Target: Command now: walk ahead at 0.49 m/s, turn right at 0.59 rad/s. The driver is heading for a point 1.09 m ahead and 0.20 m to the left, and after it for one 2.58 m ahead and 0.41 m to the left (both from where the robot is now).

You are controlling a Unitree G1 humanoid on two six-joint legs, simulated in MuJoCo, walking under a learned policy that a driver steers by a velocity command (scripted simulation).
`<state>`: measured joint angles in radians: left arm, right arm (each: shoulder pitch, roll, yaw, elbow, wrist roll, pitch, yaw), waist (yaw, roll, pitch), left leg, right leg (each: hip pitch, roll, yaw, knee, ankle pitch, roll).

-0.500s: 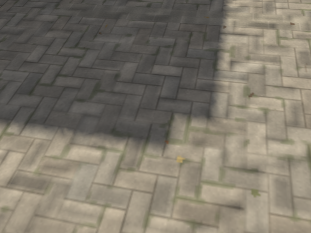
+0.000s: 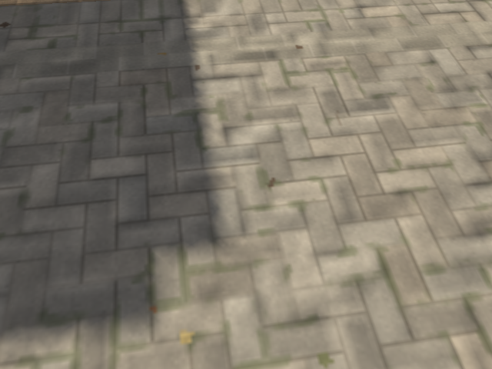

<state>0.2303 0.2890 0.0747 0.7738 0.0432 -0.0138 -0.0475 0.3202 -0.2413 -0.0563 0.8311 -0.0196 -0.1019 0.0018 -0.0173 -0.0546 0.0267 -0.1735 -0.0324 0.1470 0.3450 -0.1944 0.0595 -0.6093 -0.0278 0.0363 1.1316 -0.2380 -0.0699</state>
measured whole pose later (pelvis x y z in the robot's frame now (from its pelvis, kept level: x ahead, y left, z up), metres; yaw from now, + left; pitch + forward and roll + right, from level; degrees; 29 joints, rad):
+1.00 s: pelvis +0.53 +0.03 +0.00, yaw +19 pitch +1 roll +0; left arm 0.17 0.24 0.04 0.80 0.04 -0.06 -0.01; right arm 0.30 -0.26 -0.08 0.87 0.00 -0.04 0.01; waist -0.01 -0.02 0.06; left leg -0.24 -0.13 0.02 0.41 -0.18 0.14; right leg -0.55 -0.12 0.03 1.14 -0.29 0.02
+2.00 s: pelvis +1.00 +0.26 +0.00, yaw +27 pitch +1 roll +0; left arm 0.36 0.26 0.06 0.91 0.02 -0.03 -0.02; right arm 0.19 -0.23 -0.02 0.80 -0.03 -0.08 0.00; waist 0.03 -0.03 0.02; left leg -0.26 0.00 0.11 0.43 -0.19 0.06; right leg -0.41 -0.02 0.01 1.08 -0.34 -0.07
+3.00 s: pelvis +1.52 +0.38 -0.02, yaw -9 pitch +1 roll +0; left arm 0.39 0.31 0.07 0.84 0.01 -0.04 0.00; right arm 0.09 -0.26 -0.02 0.70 -0.04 -0.06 -0.01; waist 0.07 -0.02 0.05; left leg -0.42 -0.01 0.03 0.57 -0.17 0.03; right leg -0.23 0.12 0.13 1.02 -0.44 -0.09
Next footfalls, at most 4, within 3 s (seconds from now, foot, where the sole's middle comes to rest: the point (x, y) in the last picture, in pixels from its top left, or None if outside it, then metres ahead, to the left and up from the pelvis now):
0.28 right None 0.30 -0.13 -0.78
0.80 left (215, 337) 0.57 0.08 -0.78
1.34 right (226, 229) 0.93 0.06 -0.78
1.84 left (133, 207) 1.02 0.37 -0.78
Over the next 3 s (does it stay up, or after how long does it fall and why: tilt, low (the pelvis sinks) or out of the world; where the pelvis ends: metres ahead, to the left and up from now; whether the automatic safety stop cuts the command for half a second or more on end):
stays up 1.52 0.38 -0.02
